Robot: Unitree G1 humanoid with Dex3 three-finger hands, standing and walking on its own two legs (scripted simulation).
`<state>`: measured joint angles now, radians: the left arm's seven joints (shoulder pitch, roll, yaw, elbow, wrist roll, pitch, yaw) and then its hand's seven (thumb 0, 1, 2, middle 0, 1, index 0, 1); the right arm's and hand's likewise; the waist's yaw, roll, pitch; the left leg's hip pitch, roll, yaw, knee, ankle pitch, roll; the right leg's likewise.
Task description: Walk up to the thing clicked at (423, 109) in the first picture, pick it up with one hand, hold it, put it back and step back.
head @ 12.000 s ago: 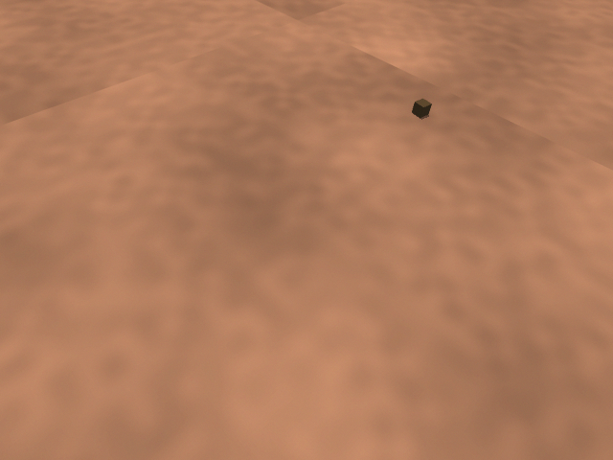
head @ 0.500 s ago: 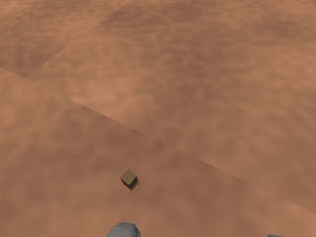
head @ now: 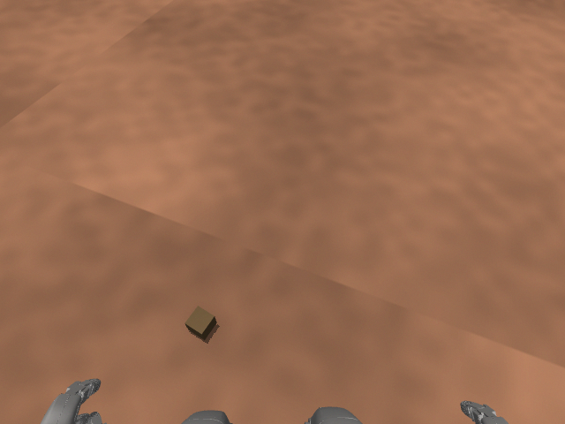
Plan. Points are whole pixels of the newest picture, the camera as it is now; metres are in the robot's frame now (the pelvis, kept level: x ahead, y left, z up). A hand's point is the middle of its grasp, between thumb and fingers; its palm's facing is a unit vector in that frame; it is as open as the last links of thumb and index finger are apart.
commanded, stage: walk up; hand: left
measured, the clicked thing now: (201, 323) +0.47 +0.24 -0.72
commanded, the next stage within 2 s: stand in 0.68 s
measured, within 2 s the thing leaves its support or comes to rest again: neither
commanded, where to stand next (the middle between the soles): +0.08 +0.01 m, yaw +0 degrees
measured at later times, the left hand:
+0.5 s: hand out of the picture +0.11 +0.28 -0.13, palm faces -0.03 -0.92 -0.39, open 7.4 cm
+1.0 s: hand out of the picture +0.09 +0.26 -0.13, palm faces -0.04 -0.94 -0.34, open 7.4 cm
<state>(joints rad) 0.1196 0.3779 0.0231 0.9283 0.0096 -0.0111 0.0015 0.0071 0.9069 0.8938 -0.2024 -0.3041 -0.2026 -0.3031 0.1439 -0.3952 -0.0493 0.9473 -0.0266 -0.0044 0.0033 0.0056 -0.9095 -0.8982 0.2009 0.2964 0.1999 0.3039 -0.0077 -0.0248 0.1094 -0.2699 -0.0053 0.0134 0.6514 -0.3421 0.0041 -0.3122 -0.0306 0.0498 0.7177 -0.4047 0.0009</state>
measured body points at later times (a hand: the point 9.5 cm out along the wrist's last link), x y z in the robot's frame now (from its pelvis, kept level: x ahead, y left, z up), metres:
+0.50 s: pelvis +0.02 +0.01 +0.02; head +0.02 +0.01 +0.47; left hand +0.11 +0.32 -0.10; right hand +0.10 -0.29 -0.11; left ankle +0.00 +0.13 -0.72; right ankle +0.01 -0.14 -0.72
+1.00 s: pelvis +0.01 +0.00 +0.03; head +0.02 +0.01 +0.48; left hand +0.09 +0.30 -0.10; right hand +0.09 -0.30 -0.10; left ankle +0.00 +0.13 -0.72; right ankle +0.01 -0.14 -0.72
